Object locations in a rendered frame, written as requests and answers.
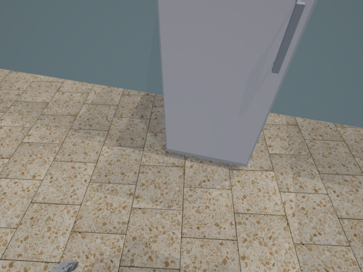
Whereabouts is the robot left hand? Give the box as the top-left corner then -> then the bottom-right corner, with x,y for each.
50,260 -> 78,272

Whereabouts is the handle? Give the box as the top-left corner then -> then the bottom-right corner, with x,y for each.
272,0 -> 305,74

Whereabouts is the fridge door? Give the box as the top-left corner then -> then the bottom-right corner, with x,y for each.
158,0 -> 314,164

